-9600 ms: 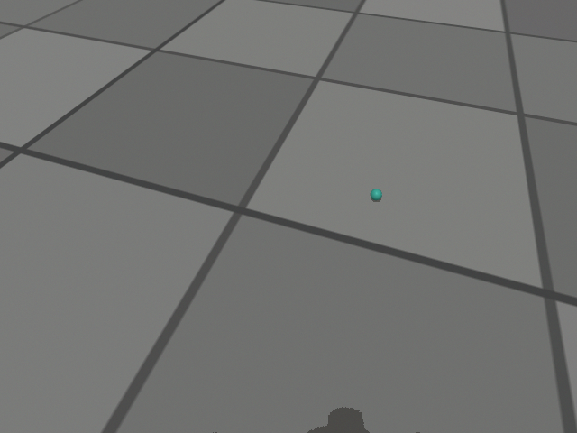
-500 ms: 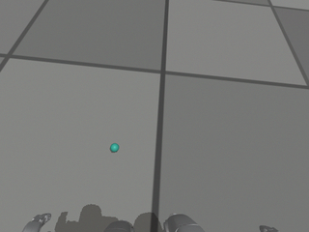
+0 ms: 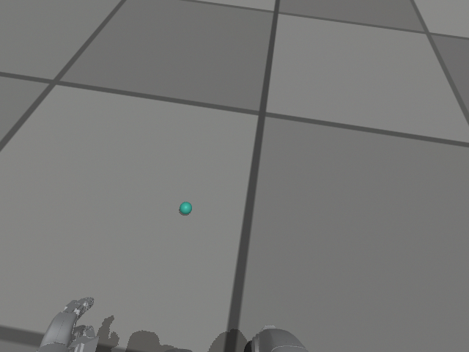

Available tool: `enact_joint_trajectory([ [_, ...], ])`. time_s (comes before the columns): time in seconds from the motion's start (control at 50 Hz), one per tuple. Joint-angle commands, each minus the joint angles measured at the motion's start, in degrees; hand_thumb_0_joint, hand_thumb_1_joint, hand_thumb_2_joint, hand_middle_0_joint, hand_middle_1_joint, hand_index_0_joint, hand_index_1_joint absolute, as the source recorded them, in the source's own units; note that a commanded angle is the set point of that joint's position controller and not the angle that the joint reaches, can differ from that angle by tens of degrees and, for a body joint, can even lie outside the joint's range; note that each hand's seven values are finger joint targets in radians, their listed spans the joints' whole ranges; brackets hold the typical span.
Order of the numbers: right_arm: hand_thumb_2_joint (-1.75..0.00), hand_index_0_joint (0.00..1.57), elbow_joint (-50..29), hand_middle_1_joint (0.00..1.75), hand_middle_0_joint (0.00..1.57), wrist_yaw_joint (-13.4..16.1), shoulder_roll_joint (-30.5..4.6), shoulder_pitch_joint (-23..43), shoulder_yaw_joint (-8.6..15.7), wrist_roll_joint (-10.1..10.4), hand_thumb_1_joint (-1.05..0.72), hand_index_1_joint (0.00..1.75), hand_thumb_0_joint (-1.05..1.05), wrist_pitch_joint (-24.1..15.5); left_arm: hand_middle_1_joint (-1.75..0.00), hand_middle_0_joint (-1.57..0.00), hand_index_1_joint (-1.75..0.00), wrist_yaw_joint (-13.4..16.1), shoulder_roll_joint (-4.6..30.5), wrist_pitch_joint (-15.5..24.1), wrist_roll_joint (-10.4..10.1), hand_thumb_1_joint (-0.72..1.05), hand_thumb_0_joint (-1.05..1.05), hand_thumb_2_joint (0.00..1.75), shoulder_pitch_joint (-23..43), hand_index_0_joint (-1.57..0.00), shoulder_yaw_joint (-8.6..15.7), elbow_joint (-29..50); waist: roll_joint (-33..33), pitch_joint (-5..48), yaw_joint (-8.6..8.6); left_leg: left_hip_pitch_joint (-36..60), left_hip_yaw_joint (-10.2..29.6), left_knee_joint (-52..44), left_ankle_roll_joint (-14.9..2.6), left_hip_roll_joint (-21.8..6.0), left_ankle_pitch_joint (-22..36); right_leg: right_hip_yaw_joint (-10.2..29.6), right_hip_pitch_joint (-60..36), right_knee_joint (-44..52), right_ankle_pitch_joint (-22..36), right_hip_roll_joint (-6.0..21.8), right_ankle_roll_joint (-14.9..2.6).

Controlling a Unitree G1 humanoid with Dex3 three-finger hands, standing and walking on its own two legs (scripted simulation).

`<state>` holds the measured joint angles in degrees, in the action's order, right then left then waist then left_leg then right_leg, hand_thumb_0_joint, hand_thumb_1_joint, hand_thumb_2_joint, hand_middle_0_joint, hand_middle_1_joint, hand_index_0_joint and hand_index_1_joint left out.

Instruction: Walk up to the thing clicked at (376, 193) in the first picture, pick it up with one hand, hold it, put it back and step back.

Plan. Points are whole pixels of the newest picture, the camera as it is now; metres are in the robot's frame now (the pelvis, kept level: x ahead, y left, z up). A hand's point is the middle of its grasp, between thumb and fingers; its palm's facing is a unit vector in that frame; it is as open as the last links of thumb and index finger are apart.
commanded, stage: walk up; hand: left
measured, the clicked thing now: (185, 208) +0.74 +0.21 -0.72
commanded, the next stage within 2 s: stand in 1.32 s
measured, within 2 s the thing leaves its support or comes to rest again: neither
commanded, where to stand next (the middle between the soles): +0.36 +0.00 m, yaw +0 degrees
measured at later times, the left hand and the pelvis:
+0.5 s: hand out of the picture +0.00 +0.24 -0.13, palm faces +0.03 -0.92 -0.38, open 7.4 cm; pelvis -0.04 -0.03 +0.01, yaw +0 degrees
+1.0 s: hand out of the picture +0.12 +0.22 -0.12, palm faces +0.01 -0.94 -0.34, open 7.4 cm; pelvis +0.00 -0.03 +0.02, yaw +0 degrees
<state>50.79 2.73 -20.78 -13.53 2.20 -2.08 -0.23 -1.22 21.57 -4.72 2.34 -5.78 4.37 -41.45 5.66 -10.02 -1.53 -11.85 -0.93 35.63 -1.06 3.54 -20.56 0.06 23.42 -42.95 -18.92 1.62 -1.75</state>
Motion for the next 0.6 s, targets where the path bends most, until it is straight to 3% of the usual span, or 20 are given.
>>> enact_joint_trajectory([
  [0.0,-0.90,0.20,-7.8,0.30,0.20,1.2,-22.3,4.9,6.5,-0.9,-0.90,0.30,0.00,-2.8,-0.30,-0.20,-0.30,0.9,13.3,0.4,0.3,0.90,0.00,0.90,0.7,-0.20,4.6,3.3,-14.4,6.1,1.73,-13.9,36.7,-21.6,-17.78,-32.6,3.0,11.1,-0.9,-22.8,-14.7,0.5,1.34],
  [0.02,-0.90,0.20,-7.3,0.30,0.20,1.2,-19.9,6.2,5.8,-1.1,-0.90,0.30,0.00,-3.0,-0.30,-0.20,-0.30,0.5,13.5,0.5,0.1,0.90,0.00,0.90,0.0,-0.20,5.0,2.0,-10.0,4.9,0.44,-14.2,27.2,-19.5,-15.89,-27.2,7.2,11.7,-2.7,-23.0,-12.0,-0.7,1.43],
  [0.04,-0.90,0.20,-6.8,0.30,0.20,1.0,-17.2,6.6,4.7,-1.3,-0.90,0.30,0.00,-3.2,-0.30,-0.20,-0.30,0.1,11.8,0.7,-0.7,0.90,0.00,0.90,-1.8,-0.20,4.9,0.7,-9.5,5.2,-1.04,-10.7,18.6,-16.5,-12.36,-20.5,12.5,12.0,-1.5,-22.3,-8.3,-3.1,1.23],
  [0.06,-0.90,0.20,-7.1,0.30,0.20,0.9,-15.6,6.7,4.3,-0.9,-0.90,0.30,0.00,-3.4,-0.30,-0.20,-0.30,-0.1,11.4,1.0,-0.9,0.90,0.00,0.90,-4.6,-0.20,4.6,-0.3,-11.2,6.9,-1.74,-5.4,13.7,-14.7,-10.50,-18.1,16.5,10.0,1.1,-21.1,-6.8,-3.9,0.90],
  [0.12,-0.90,0.20,-5.8,0.30,0.20,-0.3,-15.5,2.2,4.8,-0.6,-0.90,0.30,0.00,-3.2,-0.30,-0.20,-0.30,-1.0,10.4,2.2,-1.0,0.90,0.00,0.90,-3.0,-0.20,3.6,-1.1,-14.5,7.6,2.11,0.2,11.6,-14.5,-8.33,-14.0,1.8,4.6,0.2,-5.6,-7.9,-2.6,2.15],
  [0.16,-0.90,0.20,-6.0,0.30,0.20,-1.1,-15.6,1.3,4.9,-0.7,-0.90,0.30,0.00,-2.6,-0.30,-0.20,-0.30,-1.0,9.8,3.7,-1.2,0.90,0.00,0.90,-3.2,-0.20,2.8,-1.7,-18.1,9.5,3.27,3.6,10.2,-13.0,-9.14,-13.8,-3.6,1.1,-2.9,4.4,-11.9,-2.0,2.29],
  [0.18,-0.90,0.20,-5.9,0.30,0.20,-1.5,-16.0,1.1,4.9,-0.9,-0.90,0.30,0.00,-2.1,-0.30,-0.20,-0.30,-0.7,9.8,4.5,-1.2,0.90,0.00,0.90,-4.4,-0.20,2.9,-3.1,-18.6,9.9,2.95,2.1,9.1,-11.3,-9.11,-13.0,-3.8,-0.4,-6.5,9.7,-11.3,-2.5,1.94],
  [0.22,-0.90,0.20,-6.2,0.30,0.20,-1.9,-14.6,2.6,4.3,-0.3,-0.90,0.30,0.00,-0.7,-0.30,-0.20,-0.30,0.5,9.4,5.9,-0.9,0.90,0.00,0.90,-10.2,-0.20,3.2,-7.7,-15.3,10.0,-0.31,-4.2,5.7,-2.1,-6.65,-11.1,1.6,-1.5,-17.0,24.0,-0.5,-4.2,0.95],
  [0.24,-0.90,0.20,-6.8,0.30,0.20,-1.9,-11.5,2.0,3.3,0.5,-0.90,0.30,0.00,-0.5,-0.30,-0.20,-0.30,1.2,12.4,6.8,-0.3,0.90,0.00,0.90,-12.2,-0.20,3.8,-8.5,-8.3,11.1,-0.93,-9.9,3.7,5.8,-4.06,-9.0,2.4,6.7,-22.5,24.0,1.5,-0.5,0.06],
  [0.26,-0.90,0.20,-8.2,0.30,0.20,-2.2,-7.5,2.2,2.0,1.2,-0.90,0.30,0.00,-0.5,-0.30,-0.20,-0.30,1.6,15.8,7.5,0.3,0.90,0.00,0.90,-11.8,-0.20,4.3,-8.2,4.1,9.0,-0.38,-20.4,1.9,13.4,-0.28,-3.7,-6.8,25.1,-23.3,27.1,1.3,10.4,-3.16],
  [0.28,-0.90,0.20,-8.1,0.30,0.20,-1.8,-10.7,4.0,2.9,0.9,-0.90,0.30,0.00,-0.3,-0.30,-0.20,-0.30,1.6,19.3,7.4,0.3,0.90,0.00,0.90,-8.6,-0.20,4.7,-6.7,1.1,6.8,-1.20,-18.0,6.3,15.2,0.45,-4.2,-12.8,32.8,-12.2,28.3,-9.9,18.1,-10.14],
  [0.3,-0.90,0.20,-6.3,0.30,0.20,-1.8,-13.8,3.1,4.2,0.9,-0.90,0.30,0.00,-0.4,-0.30,-0.20,-0.30,1.4,20.3,7.2,0.3,0.90,0.00,0.90,-4.7,-0.20,4.5,-6.1,1.8,2.9,-0.14,-13.5,7.6,18.2,0.69,-5.8,-12.7,33.8,-3.6,28.4,-14.8,19.7,-12.96],
  [0.36,-0.90,0.20,-4.5,0.30,0.20,-2.7,-12.3,2.4,4.0,1.4,-0.90,0.30,0.00,-1.0,-0.30,-0.20,-0.30,1.4,15.9,7.9,-0.2,0.90,0.00,0.90,-3.4,-0.20,3.6,-6.4,2.3,1.9,1.02,-14.5,6.5,11.9,0.45,-6.1,-6.7,19.9,-8.6,26.7,-8.3,13.2,-9.06],
  [0.42,-0.90,0.20,-3.9,0.30,0.20,-3.5,-11.7,2.6,4.0,0.7,-0.90,0.30,0.00,-1.3,-0.30,-0.20,-0.30,1.2,16.1,8.0,-0.3,0.90,0.00,0.90,-5.7,-0.20,3.3,-7.1,4.4,3.4,-0.12,-9.9,2.9,5.6,0.83,-5.2,-5.4,16.6,-7.5,24.9,-4.2,11.7,-8.27],
  [0.48,-0.90,0.20,-1.8,0.30,0.20,-3.6,-10.6,-0.6,4.1,0.7,-0.90,0.30,0.00,-2.1,-0.30,-0.20,-0.30,1.0,14.7,7.2,-1.2,0.90,0.00,0.90,-3.3,-0.20,2.4,-7.1,3.6,6.6,2.07,0.8,-0.3,-8.3,0.58,-2.7,3.1,9.5,-6.1,17.6,5.1,8.4,-5.44],
  [0.5,-0.90,0.20,-1.2,0.30,0.20,-3.3,-11.3,-1.7,4.6,0.4,-0.90,0.30,0.00,-2.4,-0.30,-0.20,-0.30,1.1,12.9,7.0,-1.3,0.90,0.00,0.90,-3.6,-0.20,1.5,-6.9,1.8,8.1,3.10,6.1,2.1,-11.8,-0.08,-3.3,6.6,7.6,-3.5,12.7,9.1,6.9,-3.68],
  [0.52,-0.90,0.20,-0.7,0.30,0.20,-2.9,-13.9,-4.0,5.3,-0.1,-0.90,0.30,0.00,-2.8,-0.30,-0.20,-0.30,1.2,10.0,6.9,-1.7,0.90,0.00,0.90,-4.6,-0.20,0.6,-6.6,-6.4,11.3,3.92,10.9,12.8,-15.9,-2.16,-10.7,7.7,4.1,-0.6,3.3,9.4,3.2,-1.29],
  [0.54,-0.90,0.20,-1.5,0.30,0.20,-2.8,-17.3,-1.4,5.6,0.1,-0.90,0.30,0.00,-3.0,-0.30,-0.20,-0.30,1.4,8.1,6.6,-2.6,0.90,0.00,0.90,-5.1,-0.20,0.1,-6.9,-14.3,11.3,2.33,9.3,27.6,-19.9,-8.07,-20.4,1.6,-1.9,4.0,-2.9,-6.1,-2.9,0.95],
  [0.56,-0.90,0.20,-1.5,0.30,0.20,-3.1,-19.8,-1.2,6.3,0.3,-0.90,0.30,0.00,-2.8,-0.30,-0.20,-0.30,2.0,12.8,6.4,-2.1,0.90,0.00,0.90,-4.4,-0.20,1.6,-8.1,-12.4,9.6,3.13,2.1,31.1,-20.5,-13.50,-23.8,-5.8,2.0,0.7,-8.0,-15.8,-0.9,0.47],
  [0.58,-0.90,0.20,-1.4,0.30,0.20,-3.0,-19.3,-0.3,6.5,0.0,-0.90,0.30,0.00,-2.6,-0.30,-0.20,-0.30,1.9,13.6,6.4,-2.1,0.90,0.00,0.90,-4.4,-0.20,1.6,-8.0,-11.6,7.1,2.46,0.5,29.1,-20.4,-13.95,-23.1,-7.2,3.2,0.9,-7.4,-16.1,0.6,-0.06],
])
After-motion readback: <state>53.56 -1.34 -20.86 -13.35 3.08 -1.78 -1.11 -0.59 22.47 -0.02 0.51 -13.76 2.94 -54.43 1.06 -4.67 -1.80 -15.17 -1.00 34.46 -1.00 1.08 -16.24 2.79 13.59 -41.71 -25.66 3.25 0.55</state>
